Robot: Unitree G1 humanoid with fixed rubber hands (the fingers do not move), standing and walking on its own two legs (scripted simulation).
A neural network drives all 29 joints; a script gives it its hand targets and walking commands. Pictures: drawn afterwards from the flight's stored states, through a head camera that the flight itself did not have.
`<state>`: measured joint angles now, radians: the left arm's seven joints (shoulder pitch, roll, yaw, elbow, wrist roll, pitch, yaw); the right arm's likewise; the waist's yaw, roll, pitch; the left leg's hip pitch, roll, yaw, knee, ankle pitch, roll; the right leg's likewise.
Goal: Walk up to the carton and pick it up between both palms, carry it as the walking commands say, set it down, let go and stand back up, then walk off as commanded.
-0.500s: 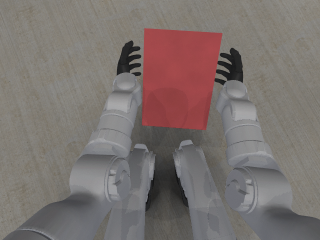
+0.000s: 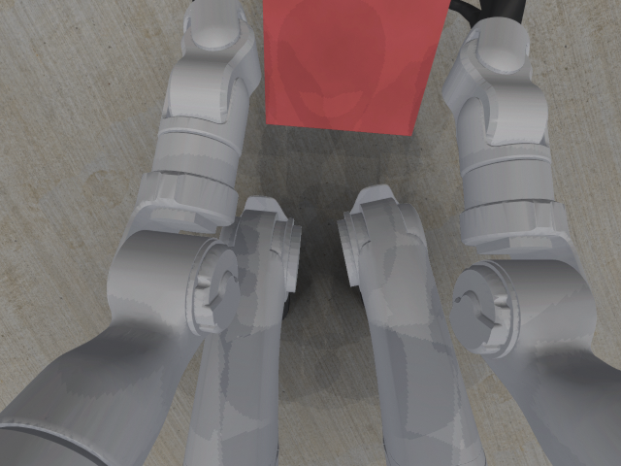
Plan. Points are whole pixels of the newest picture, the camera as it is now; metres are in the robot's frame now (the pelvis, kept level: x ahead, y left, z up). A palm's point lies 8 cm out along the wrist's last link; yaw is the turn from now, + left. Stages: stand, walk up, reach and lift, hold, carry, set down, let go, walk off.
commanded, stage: set down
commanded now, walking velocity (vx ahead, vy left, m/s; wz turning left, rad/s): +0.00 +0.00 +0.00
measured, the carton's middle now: out of the picture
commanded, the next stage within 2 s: none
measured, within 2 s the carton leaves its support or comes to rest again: rests again in 1.52 s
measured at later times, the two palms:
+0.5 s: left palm out of the picture +0.56 +0.06 -0.19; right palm (473, 19) +0.52 -0.18 -0.19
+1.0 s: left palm out of the picture +0.60 +0.07 -0.22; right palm out of the picture +0.57 -0.19 -0.22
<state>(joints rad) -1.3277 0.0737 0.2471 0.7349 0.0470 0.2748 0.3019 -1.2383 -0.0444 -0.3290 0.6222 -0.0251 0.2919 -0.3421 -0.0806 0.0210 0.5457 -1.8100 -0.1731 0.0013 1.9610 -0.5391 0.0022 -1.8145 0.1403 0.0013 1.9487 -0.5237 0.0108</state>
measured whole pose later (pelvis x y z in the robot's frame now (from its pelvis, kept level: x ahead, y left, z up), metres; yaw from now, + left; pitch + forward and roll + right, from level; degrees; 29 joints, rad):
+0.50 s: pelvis +0.00 +0.00 -0.06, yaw -1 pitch +25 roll +0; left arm -1.49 0.12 0.28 0.91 0.10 0.30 0.30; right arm -1.40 -0.10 -0.34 0.79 -0.04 0.33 -0.34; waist -0.08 0.02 0.52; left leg -2.03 -0.16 0.03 2.13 -0.53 0.00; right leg -2.05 0.15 -0.01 2.11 -0.50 0.02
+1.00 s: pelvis +0.04 +0.00 -0.09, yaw -2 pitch +33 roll -3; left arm -1.42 0.09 0.33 0.90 0.14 0.22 0.15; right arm -1.34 -0.14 -0.45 0.85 -0.05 0.20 -0.12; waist -0.06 0.02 0.35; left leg -2.19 -0.17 0.02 2.28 -0.66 0.03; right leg -2.18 0.13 -0.06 2.24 -0.64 0.01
